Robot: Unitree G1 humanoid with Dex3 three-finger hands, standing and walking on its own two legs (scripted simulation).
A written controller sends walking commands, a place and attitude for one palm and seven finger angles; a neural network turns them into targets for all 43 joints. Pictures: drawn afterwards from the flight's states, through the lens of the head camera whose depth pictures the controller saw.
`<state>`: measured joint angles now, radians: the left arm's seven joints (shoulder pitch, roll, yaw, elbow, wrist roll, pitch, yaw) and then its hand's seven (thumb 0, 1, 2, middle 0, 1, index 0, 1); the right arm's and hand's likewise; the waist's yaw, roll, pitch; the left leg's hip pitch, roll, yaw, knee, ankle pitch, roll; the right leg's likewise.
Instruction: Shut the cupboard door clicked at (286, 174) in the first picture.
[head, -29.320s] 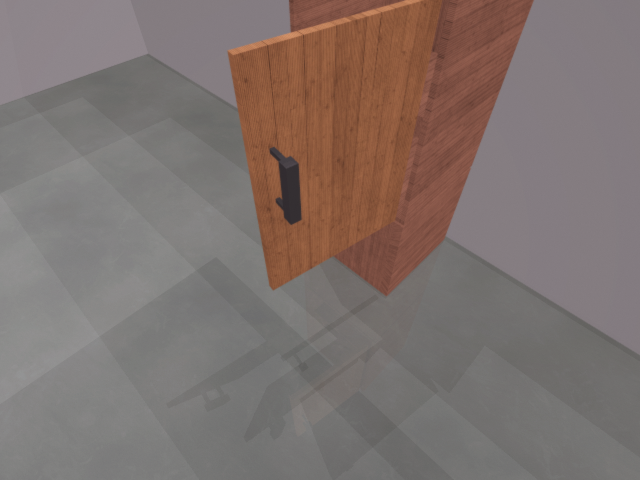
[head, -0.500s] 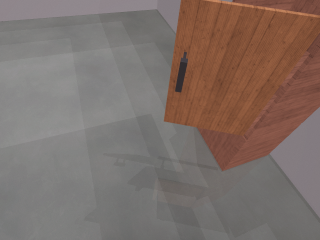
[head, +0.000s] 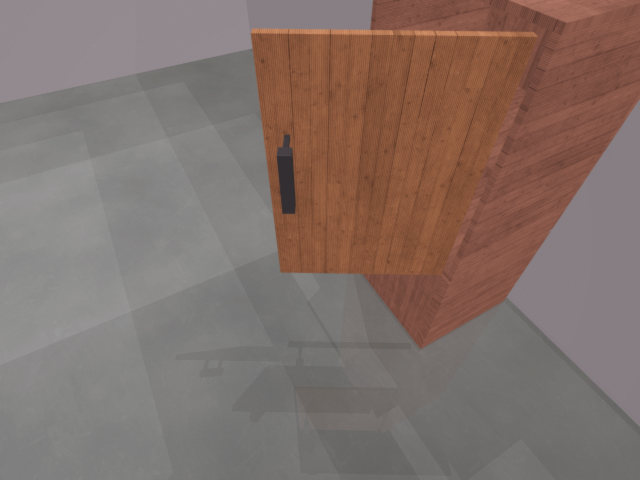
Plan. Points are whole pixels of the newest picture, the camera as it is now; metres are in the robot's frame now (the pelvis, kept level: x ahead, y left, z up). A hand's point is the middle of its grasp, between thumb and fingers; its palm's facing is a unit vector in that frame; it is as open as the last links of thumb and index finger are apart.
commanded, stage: take the last steps up to it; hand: left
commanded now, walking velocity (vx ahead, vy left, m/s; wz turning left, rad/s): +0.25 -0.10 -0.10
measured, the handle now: (287, 174) +0.63 +0.09 +0.01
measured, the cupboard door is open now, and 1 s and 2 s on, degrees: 60 60 60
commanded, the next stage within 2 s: come to a stop and stand still in 0.30 s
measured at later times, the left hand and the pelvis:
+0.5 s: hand (231, 416) +0.25 +0.15 -0.16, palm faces -0.07 -0.98 -0.18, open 7.4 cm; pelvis +0.15 -0.03 +0.01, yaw -3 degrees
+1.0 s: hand (234, 426) +0.24 +0.15 -0.19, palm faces +0.01 -0.98 -0.19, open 7.4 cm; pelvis +0.16 -0.04 +0.00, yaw -2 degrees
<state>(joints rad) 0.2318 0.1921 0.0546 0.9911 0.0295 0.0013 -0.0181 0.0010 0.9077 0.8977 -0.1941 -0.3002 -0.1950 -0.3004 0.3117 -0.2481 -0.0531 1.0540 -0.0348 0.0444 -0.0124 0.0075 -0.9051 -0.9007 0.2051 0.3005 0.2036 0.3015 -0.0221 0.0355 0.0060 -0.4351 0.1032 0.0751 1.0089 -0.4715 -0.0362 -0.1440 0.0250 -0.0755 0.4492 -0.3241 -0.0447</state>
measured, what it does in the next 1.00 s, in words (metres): walks ahead: left foot, then right foot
